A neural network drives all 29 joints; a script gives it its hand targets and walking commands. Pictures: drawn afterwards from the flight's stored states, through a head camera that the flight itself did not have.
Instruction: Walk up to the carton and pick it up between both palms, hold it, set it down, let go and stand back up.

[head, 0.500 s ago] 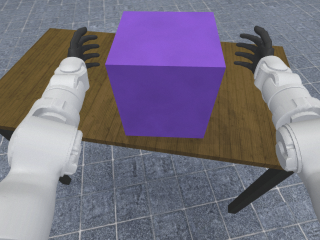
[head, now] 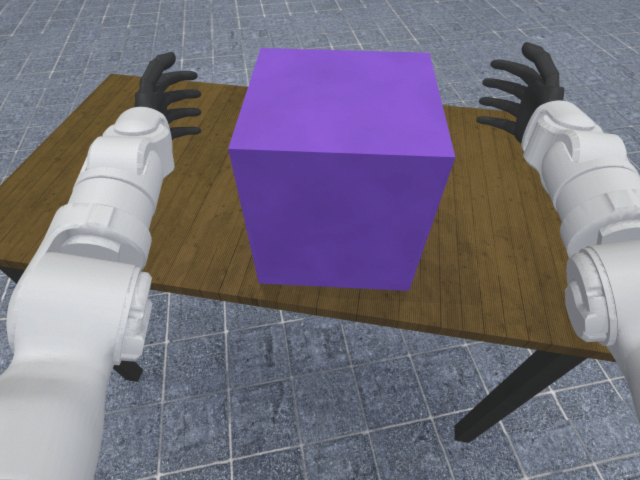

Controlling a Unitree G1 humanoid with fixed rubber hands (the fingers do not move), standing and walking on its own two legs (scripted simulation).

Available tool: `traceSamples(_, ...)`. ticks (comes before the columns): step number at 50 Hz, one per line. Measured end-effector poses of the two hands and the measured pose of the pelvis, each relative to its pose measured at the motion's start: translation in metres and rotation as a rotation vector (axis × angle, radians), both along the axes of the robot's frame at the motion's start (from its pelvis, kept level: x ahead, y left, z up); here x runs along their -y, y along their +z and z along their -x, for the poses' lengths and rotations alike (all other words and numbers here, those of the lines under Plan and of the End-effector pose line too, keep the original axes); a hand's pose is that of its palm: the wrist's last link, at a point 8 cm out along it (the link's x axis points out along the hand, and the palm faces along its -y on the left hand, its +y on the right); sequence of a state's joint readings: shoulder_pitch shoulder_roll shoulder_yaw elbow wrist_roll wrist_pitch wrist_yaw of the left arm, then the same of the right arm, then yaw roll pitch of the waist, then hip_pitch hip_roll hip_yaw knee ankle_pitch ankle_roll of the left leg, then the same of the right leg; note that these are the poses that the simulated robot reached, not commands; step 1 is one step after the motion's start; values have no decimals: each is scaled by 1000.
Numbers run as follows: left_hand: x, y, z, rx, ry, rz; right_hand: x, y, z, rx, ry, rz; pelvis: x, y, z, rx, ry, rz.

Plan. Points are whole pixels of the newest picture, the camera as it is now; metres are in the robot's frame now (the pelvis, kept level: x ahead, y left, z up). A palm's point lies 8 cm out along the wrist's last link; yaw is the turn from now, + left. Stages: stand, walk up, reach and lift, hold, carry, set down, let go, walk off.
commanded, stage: set down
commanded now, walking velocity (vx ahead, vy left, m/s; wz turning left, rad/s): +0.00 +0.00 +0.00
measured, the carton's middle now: (338, 175) +0.53 -0.05 +0.08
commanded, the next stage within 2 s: none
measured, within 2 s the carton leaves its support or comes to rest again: neither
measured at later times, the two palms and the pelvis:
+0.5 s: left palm (162, 165) +0.45 +0.16 +0.18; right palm (516, 171) +0.42 -0.25 +0.16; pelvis -0.01 +0.00 +0.00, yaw +0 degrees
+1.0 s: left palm (149, 214) +0.40 +0.18 +0.15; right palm (518, 213) +0.37 -0.24 +0.14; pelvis -0.02 +0.00 +0.01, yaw +0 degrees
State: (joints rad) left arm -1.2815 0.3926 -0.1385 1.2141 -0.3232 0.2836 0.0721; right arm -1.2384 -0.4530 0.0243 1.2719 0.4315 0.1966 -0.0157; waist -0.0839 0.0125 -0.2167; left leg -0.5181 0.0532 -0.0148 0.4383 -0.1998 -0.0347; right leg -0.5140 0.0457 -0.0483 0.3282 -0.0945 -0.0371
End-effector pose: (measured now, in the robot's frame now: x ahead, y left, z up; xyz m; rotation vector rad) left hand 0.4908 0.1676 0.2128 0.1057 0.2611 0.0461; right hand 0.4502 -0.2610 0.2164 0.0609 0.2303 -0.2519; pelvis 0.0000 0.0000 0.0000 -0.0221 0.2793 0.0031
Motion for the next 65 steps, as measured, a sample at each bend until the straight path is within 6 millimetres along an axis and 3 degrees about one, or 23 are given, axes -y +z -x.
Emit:
traceSamples(8,7,-2,7,0,-11,1,7,-1,9,-1,-2,3,1,2,3,31,-5,-6)
traceSamples(24,4,-32,36,-41,-2,13,-12,-55,29,-59,38,-5,2,3,13,75,-5,-12)
traceSamples(38,-2,-40,56,-38,-8,41,-21,-49,47,-32,33,6,3,6,12,154,-6,-10)
traceSamples(45,-8,-45,74,-35,-10,41,-24,-58,65,-41,42,7,0,8,11,205,-5,-9)
traceSamples(65,-6,-104,126,-98,-12,71,-28,-112,119,-44,25,-2,-9,5,25,234,-18,-19)
